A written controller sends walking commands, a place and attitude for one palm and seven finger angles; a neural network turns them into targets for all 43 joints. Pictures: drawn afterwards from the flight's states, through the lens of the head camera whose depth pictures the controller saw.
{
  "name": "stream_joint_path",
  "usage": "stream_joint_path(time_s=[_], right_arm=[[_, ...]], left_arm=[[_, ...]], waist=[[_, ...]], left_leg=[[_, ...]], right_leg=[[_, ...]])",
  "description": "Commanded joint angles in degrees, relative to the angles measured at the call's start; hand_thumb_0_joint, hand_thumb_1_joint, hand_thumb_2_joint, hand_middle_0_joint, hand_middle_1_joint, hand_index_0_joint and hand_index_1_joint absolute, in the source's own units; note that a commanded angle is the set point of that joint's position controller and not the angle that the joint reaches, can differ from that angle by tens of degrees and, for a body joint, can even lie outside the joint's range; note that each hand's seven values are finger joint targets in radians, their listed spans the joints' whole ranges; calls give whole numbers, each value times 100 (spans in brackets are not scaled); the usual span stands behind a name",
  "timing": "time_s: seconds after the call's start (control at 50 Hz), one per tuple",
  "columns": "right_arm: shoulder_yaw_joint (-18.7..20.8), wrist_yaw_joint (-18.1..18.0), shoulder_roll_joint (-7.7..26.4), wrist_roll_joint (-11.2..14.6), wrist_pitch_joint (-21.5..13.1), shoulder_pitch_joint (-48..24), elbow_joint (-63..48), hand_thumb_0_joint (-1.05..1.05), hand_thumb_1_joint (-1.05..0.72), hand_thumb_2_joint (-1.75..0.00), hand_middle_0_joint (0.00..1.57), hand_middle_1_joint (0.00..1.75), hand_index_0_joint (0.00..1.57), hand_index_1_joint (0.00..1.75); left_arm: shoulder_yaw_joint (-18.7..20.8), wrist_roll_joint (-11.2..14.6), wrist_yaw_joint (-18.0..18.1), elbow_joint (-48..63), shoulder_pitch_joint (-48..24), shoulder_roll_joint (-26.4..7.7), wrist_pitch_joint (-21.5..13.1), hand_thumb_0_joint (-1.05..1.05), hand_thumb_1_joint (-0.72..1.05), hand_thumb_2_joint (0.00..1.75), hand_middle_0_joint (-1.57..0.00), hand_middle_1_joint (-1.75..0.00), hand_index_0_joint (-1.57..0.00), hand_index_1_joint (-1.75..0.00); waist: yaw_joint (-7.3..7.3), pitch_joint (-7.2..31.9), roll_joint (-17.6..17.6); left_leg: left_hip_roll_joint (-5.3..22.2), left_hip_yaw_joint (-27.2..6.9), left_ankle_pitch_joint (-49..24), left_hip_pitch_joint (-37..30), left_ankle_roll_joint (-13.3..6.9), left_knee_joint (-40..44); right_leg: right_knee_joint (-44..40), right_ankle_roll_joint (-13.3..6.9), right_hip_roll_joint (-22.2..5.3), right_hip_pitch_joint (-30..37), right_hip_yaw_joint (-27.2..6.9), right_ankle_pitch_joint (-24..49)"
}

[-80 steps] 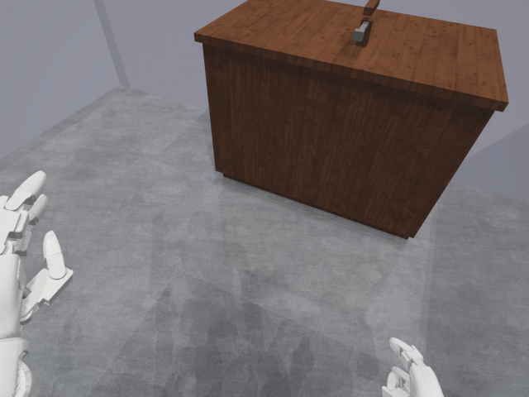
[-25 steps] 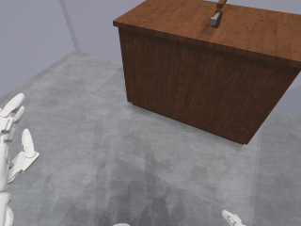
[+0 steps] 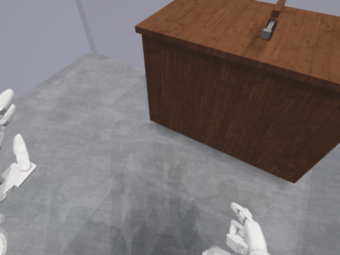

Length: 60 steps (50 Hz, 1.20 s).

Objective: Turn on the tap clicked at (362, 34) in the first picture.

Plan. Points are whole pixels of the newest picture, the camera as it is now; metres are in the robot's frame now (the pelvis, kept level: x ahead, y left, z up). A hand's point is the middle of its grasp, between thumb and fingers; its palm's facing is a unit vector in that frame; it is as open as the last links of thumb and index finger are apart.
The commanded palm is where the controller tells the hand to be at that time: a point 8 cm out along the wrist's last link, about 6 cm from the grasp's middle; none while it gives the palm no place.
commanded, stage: turn to face it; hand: left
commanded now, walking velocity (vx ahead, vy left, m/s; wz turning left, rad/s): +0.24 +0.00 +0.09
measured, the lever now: (266, 33) +0.87 -0.29 +0.10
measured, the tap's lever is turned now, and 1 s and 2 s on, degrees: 0 0 0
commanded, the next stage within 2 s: take the last steps up to it in 1.46 s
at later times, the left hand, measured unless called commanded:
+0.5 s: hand (92, 107) +0.35 +0.19 +0.18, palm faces +0.29 -0.87 -0.41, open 7.4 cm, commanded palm +0.31 +0.23 +0.18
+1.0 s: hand (164, 117) +0.34 +0.05 +0.17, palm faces -0.06 -0.84 -0.54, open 7.4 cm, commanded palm +0.31 +0.11 +0.18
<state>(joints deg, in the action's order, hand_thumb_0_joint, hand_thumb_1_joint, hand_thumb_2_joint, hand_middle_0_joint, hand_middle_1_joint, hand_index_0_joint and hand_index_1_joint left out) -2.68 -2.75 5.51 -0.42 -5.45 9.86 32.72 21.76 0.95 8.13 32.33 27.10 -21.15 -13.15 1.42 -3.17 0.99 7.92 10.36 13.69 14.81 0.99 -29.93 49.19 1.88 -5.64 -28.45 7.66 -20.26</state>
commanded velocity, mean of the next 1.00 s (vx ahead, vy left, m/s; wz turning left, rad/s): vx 0.00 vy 0.00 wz -0.56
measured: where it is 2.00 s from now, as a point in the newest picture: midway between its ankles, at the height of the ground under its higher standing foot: outside the picture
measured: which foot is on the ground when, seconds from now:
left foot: down 0.00-0.08, up 0.10-0.38, down 0.40-0.78, up 0.80-1.00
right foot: up 0.00-0.06, down 0.08-0.44, up 0.46-0.74, down 0.76-1.00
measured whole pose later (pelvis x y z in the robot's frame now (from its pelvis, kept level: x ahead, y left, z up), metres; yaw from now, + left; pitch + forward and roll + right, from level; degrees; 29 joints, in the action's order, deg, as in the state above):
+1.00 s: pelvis +0.04 -0.06 +0.00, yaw -29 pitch +0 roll +2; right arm 2.2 -1.9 14.6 0.4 2.9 9.6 33.6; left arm 23.1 2.7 7.9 31.5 30.9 -23.0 -10.1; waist -0.7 -5.7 1.9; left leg 4.4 2.6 23.9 28.6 5.3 -62.2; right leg 31.8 -4.4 1.8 -20.9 1.6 -11.1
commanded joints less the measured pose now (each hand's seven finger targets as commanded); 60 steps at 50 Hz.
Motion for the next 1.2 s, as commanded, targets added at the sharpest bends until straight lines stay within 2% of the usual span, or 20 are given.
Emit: stream_joint_path(time_s=[0.0,0.04,0.06,0.08,0.12,0.2,0.28,0.36,0.42,0.44,0.52,0.7,0.72,0.74,0.76,0.78,0.88,1.12,1.16,1.18], right_arm=[[484,-240,1179,59,-154,-277,-645,0,-90,-90,20,30,20,30],[464,-257,1103,81,-92,-195,-597,0,-90,-90,20,30,20,30],[433,-239,977,85,-61,-176,-645,0,-90,-90,20,30,20,30],[357,-211,992,59,-105,-429,-743,0,-90,-90,20,30,20,30],[410,-106,1116,52,-125,-334,-597,0,-90,-90,20,30,20,30],[412,-104,1078,29,45,-503,-525,0,-90,-90,20,30,20,30],[466,-74,1062,0,84,-423,-697,0,-90,-90,20,30,20,30],[562,-96,1193,75,129,-111,-805,0,-90,-90,20,30,20,30],[578,-111,1292,27,137,-213,-952,0,-90,-90,20,30,20,30],[545,-57,1264,-33,106,-255,-973,0,-90,-90,20,30,20,30],[640,161,1425,79,71,-47,-966,0,-90,-90,20,30,20,30],[600,240,1366,120,-21,51,-1064,0,-90,-90,20,30,20,30],[597,256,1356,143,-4,83,-1051,0,-90,-90,20,30,20,30],[574,239,1204,173,21,37,-1101,0,-90,-90,20,30,20,30],[483,199,1057,165,48,-167,-1225,0,-90,-90,20,30,20,30],[566,184,1152,194,108,-262,-1152,0,-90,-90,20,30,20,30],[436,115,1050,132,511,-482,-862,0,-90,-90,20,30,20,30],[506,47,1312,108,538,-281,-1007,0,-90,-90,20,30,20,30],[546,1,1404,67,503,-176,-1052,0,-90,-90,20,30,20,30],[600,-43,1509,57,460,-282,-1137,0,-90,-90,20,30,20,30]], left_arm=[[470,42,108,346,-494,-741,-146,0,90,90,-20,-30,-20,-30],[406,-10,112,234,-739,-820,-51,0,90,90,-20,-30,-20,-30],[515,-71,143,290,-882,-1082,-41,0,90,90,-20,-30,-20,-30],[688,-61,190,241,-805,-1262,-15,0,90,90,-20,-30,-20,-30],[570,-7,127,456,-845,-1132,-93,0,90,90,-20,-30,-20,-30],[755,-25,189,1183,-704,-1232,-345,0,90,90,-20,-30,-20,-30],[888,59,231,1213,-36,-1153,-380,0,90,90,-20,-30,-20,-30],[816,91,233,991,-241,-1039,-349,0,90,90,-20,-30,-20,-30],[812,86,133,773,-248,-1072,-412,0,90,90,-20,-30,-20,-30],[630,22,89,693,-381,-993,-438,0,90,90,-20,-30,-20,-30],[192,-16,-6,1056,-580,-688,-292,0,90,90,-20,-30,-20,-30],[662,139,2,1067,-229,-1021,-96,0,90,90,-20,-30,-20,-30],[712,112,14,1049,-274,-1084,-97,0,90,90,-20,-30,-20,-30],[886,79,61,1016,-244,-1341,-127,0,90,90,-20,-30,-20,-30],[1121,154,131,881,-104,-1483,-90,0,90,90,-20,-30,-20,-30],[1131,261,157,794,163,-1411,33,0,90,90,-20,-30,-20,-30],[1081,233,194,980,294,-1234,-22,0,90,90,-20,-30,-20,-30],[625,138,156,966,-210,-1090,-22,0,90,90,-20,-30,-20,-30],[562,120,106,1069,-514,-1084,-109,0,90,90,-20,-30,-20,-30],[573,109,69,1199,-668,-1089,-174,0,90,90,-20,-30,-20,-30]], waist=[[-109,614,822],[-89,751,-56],[-114,902,-1516],[35,907,-1884],[-79,980,-1597],[-143,1178,-829],[-4,1328,-590],[-155,1293,-341],[-60,996,1936],[-63,738,1757],[-110,779,1423],[-104,973,1333],[-98,1085,911],[-70,1173,-341],[49,1230,-1671],[60,1442,-1784],[-126,1360,-844],[-5,1149,-650],[-99,880,9],[-58,611,927]], left_leg=[[982,-498,1227,291,-670,837],[437,-125,1139,615,-429,-830],[-197,182,1310,1557,-202,-2458],[-564,-302,2153,2480,-66,-3545],[-253,-952,1561,2428,72,-3947],[-119,-802,1183,1519,216,-2892],[-353,-438,765,951,226,-1195],[-233,-330,-221,-398,171,257],[1938,-2338,-2042,-997,-840,1213],[2122,-2494,-2051,-604,-988,1268],[1486,-660,-3096,-882,-543,634],[1402,86,-1818,-441,-152,-124],[1222,154,-1407,-89,-49,-677],[679,377,-211,517,156,-1806],[-116,24,2247,1807,385,-2891],[-156,-725,2216,1953,402,-3607],[-132,-1059,1067,1982,496,-3855],[-549,-711,1057,-190,74,-103],[-53,-1002,1077,-942,-233,1065],[834,-1875,1004,-1108,-580,1497]], right_leg=[[-1387,49,342,1344,463,329],[-2294,-150,174,2085,-39,348],[-2825,-727,-858,2608,-1986,951],[-3045,-1364,-1690,2971,-3553,2263],[-2925,-1442,-1592,2848,-3378,2085],[-2562,-1225,-1202,2149,-1745,3587],[-2384,-1223,-986,2083,-1786,3280],[-2027,-748,-587,1277,-1799,2142],[465,9,530,-259,-708,-1274],[1141,9,414,-241,-796,-1319],[447,67,322,-36,-333,-458],[-1785,58,543,1518,151,433],[-2131,-62,356,2014,-91,1088],[-2383,-413,-344,2445,-1161,3039],[-2445,-962,-1149,2760,-2763,4946],[-2550,-1038,-1346,2637,-3202,4787],[-2467,-1017,-854,2554,-2014,3627],[-3308,-888,-539,978,-2854,51],[-2750,-467,16,185,-2487,-429],[-1814,-226,601,-422,-1905,-436]])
